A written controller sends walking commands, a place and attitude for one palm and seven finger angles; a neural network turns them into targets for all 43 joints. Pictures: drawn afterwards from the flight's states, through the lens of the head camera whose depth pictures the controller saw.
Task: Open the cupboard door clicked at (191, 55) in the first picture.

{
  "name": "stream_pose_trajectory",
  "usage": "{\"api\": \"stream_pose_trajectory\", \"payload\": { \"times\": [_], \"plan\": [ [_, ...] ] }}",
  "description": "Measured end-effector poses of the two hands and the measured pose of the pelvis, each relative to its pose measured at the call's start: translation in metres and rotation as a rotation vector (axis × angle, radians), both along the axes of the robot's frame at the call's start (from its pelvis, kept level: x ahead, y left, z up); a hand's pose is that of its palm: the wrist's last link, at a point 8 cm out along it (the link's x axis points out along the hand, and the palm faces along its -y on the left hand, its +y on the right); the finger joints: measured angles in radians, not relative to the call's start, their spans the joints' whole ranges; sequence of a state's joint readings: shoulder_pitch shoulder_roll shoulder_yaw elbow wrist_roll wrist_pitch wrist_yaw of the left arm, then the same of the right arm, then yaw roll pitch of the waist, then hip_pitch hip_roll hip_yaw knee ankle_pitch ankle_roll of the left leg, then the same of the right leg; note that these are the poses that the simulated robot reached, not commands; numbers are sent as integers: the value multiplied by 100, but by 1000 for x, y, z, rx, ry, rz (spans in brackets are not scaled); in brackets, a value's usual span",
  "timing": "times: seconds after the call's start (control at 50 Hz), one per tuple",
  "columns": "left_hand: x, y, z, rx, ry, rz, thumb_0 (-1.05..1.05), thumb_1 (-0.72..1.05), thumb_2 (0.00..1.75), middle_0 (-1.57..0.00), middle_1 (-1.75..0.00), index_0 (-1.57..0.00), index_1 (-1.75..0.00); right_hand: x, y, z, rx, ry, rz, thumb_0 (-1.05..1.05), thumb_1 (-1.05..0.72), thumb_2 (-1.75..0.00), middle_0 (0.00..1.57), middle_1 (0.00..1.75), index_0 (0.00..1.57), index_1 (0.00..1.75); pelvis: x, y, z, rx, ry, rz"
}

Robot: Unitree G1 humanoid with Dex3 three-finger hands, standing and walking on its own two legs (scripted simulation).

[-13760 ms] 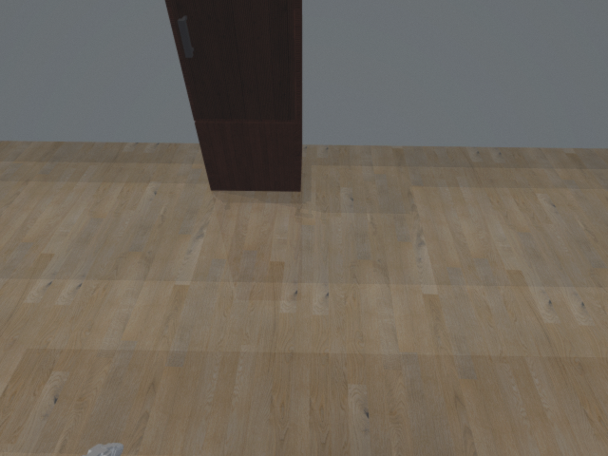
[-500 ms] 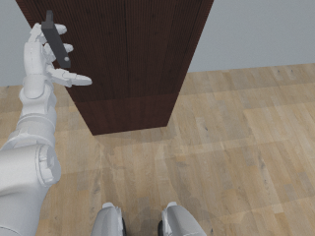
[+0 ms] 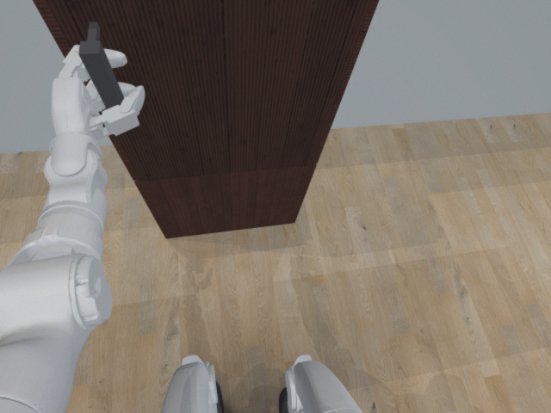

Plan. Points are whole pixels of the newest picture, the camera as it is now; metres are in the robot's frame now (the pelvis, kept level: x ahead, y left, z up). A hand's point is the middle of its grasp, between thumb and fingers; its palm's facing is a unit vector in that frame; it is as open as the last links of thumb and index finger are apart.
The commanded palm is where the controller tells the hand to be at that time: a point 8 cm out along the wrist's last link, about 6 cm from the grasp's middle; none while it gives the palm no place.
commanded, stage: close the thumb around the handle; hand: left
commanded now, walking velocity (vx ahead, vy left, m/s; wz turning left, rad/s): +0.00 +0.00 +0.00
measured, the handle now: (107, 74) +0.58 +0.18 +0.08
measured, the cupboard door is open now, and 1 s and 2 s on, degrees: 0 28 39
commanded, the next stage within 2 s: pull the door open along its arc in 0.18 s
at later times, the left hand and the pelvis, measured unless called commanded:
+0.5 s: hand (127, 116) +0.51 +0.15 +0.08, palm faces +0.08 -1.00 -0.02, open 5.9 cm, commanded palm +0.46 +0.20 +0.07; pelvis +0.00 +0.00 +0.01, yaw +0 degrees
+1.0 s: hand (191, 205) +0.37 +0.07 +0.08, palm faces +0.43 -0.90 +0.03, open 6.1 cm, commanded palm +0.31 +0.10 +0.07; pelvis +0.01 -0.02 +0.02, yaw +3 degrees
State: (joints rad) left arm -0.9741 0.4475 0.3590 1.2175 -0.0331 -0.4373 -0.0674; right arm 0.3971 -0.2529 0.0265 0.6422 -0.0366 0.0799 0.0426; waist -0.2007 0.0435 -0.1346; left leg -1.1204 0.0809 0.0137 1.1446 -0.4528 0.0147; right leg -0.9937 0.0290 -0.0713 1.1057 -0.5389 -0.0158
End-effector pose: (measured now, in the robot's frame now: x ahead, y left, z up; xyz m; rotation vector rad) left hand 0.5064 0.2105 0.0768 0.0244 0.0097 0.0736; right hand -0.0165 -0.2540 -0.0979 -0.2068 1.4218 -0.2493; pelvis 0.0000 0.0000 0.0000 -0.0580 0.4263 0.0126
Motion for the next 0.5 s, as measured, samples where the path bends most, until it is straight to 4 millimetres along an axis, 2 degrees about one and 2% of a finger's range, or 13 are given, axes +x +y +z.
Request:
{"api": "stream_pose_trajectory", "payload": {
  "times": [0.1,0.4,0.5],
  "plan": [
    [-1,0,0,-2,-2,1,1,70,81,-38,-133,-37,-133,-1,0,0,0,4,-3,1,-90,-89,20,30,20,30,0,0,0,1,1,-1],
    [-7,-3,0,2,-6,13,0,72,79,-37,-135,-34,-135,2,-3,1,4,-2,-4,1,-90,-89,20,30,20,30,2,-2,2,5,-7,-2],
    [-17,-4,-1,-1,-13,2,0,72,77,-37,-135,-33,-135,9,-4,2,17,-17,-9,1,-90,-89,20,30,20,30,5,-3,6,13,-18,-9]
  ]
}}
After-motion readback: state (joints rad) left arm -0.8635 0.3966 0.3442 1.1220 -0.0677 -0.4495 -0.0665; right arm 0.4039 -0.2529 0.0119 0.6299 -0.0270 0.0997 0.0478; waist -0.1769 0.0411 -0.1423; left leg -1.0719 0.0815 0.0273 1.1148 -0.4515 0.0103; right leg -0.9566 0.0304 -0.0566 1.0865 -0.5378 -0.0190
